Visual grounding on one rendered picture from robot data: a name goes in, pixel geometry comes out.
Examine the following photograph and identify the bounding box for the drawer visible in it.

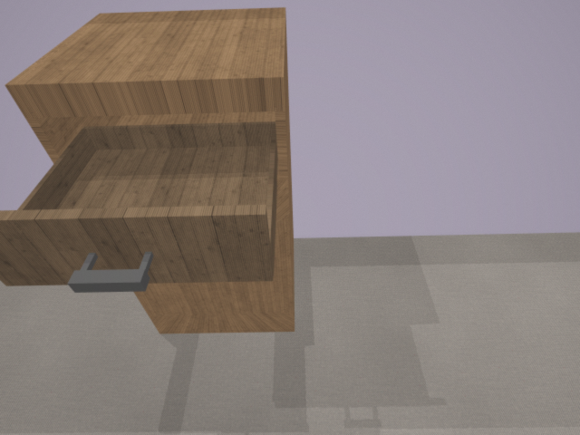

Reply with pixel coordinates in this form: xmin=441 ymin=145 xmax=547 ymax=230
xmin=0 ymin=121 xmax=278 ymax=286

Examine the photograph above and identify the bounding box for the cabinet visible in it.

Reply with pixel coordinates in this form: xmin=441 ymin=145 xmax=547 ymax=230
xmin=5 ymin=7 xmax=295 ymax=334

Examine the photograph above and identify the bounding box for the handle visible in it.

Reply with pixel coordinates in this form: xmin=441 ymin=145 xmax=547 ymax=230
xmin=68 ymin=252 xmax=153 ymax=293

